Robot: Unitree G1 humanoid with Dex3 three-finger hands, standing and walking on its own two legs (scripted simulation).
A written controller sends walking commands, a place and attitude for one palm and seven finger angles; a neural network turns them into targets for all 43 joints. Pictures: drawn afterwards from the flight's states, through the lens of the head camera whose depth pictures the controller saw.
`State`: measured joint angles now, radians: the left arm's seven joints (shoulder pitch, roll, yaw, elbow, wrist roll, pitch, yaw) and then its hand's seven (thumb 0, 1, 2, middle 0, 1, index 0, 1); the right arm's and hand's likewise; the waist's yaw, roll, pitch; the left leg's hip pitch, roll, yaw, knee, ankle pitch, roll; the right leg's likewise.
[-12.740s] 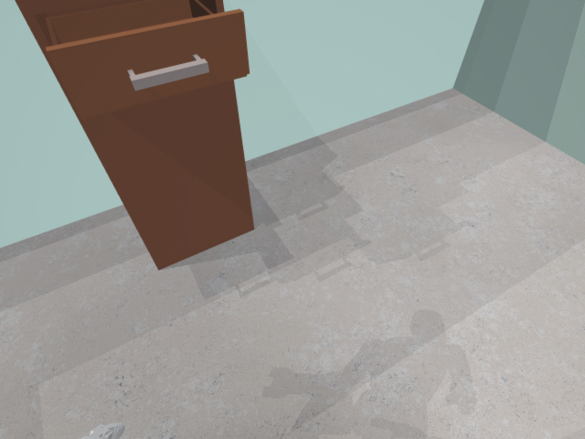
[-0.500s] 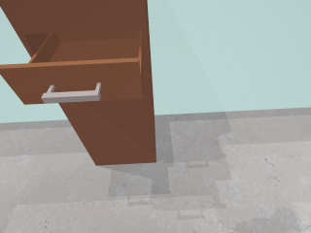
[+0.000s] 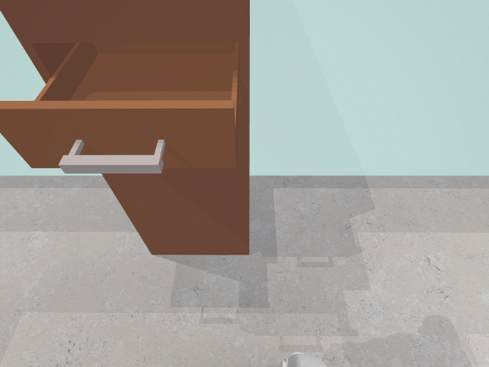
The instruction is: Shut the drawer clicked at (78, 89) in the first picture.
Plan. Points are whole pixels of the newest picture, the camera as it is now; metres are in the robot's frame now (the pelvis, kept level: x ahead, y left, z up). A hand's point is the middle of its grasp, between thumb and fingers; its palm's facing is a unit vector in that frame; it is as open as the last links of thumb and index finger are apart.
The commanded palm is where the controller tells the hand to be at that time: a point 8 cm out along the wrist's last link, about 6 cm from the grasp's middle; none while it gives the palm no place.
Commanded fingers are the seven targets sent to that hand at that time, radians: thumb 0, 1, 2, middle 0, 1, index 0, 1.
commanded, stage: come to a stop and stand still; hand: left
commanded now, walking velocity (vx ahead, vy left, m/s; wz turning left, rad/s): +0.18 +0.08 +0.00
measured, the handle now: (116, 154) +0.41 +0.23 +0.12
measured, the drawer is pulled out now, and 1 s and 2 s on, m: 0.19 0.19 0.19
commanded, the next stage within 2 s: look again from close up in 1.36 s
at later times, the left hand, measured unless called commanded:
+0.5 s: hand out of the picture +0.08 +0.15 -0.16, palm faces +0.09 -0.96 -0.28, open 7.3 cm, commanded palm none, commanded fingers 0.00 0.90 0.90 -0.20 -0.30 -0.20 -0.30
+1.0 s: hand out of the picture +0.00 +0.12 -0.17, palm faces +0.06 -0.98 -0.17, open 7.4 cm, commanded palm none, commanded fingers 0.00 0.90 0.90 -0.20 -0.30 -0.20 -0.30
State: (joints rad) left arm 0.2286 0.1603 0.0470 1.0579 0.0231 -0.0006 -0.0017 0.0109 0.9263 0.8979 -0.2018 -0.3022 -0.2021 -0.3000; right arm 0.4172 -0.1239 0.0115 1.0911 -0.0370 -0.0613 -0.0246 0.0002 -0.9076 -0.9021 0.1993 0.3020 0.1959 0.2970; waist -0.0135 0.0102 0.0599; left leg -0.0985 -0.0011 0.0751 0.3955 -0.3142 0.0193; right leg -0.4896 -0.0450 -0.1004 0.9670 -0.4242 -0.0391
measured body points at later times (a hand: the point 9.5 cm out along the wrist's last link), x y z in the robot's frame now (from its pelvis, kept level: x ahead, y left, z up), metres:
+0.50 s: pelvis +0.03 -0.05 +0.00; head +0.06 -0.07 +0.45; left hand +0.07 +0.20 -0.13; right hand +0.12 -0.28 -0.16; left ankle +0.01 +0.12 -0.67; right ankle +0.08 -0.09 -0.74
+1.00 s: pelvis +0.03 -0.04 -0.01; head +0.04 -0.06 +0.44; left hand +0.00 +0.17 -0.16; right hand +0.00 -0.25 -0.18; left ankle -0.02 +0.11 -0.74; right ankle +0.07 -0.09 -0.74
